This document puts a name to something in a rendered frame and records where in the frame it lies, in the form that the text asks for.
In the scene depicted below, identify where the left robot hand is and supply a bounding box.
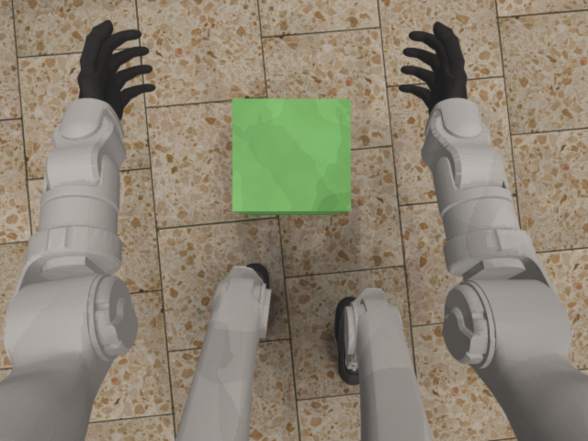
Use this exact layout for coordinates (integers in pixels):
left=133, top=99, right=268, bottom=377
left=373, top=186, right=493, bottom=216
left=77, top=20, right=156, bottom=120

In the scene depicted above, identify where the robot right shin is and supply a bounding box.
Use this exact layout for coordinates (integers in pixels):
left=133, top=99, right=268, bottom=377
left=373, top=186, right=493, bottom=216
left=345, top=288, right=403, bottom=369

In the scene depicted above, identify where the right robot hand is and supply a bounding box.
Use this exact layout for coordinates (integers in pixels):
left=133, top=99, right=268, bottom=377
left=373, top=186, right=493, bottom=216
left=399, top=21, right=468, bottom=115

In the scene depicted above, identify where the robot right thigh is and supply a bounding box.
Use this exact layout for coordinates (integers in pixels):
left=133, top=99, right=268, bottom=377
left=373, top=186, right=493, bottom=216
left=345, top=299, right=433, bottom=441

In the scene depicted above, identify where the right robot upper arm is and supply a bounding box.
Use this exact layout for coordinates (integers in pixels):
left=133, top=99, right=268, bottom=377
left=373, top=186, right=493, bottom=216
left=442, top=279, right=588, bottom=441

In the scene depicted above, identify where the right robot forearm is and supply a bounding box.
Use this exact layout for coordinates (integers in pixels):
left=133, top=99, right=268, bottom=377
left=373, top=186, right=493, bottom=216
left=421, top=97, right=571, bottom=352

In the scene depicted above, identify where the left robot upper arm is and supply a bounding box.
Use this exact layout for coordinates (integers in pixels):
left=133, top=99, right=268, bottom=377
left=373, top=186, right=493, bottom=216
left=0, top=273, right=138, bottom=441

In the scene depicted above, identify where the left robot forearm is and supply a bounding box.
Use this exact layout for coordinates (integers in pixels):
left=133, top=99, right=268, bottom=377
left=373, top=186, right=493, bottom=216
left=4, top=98, right=127, bottom=364

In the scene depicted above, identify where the carton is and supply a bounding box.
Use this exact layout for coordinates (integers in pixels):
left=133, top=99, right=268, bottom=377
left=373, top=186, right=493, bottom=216
left=232, top=98, right=351, bottom=215

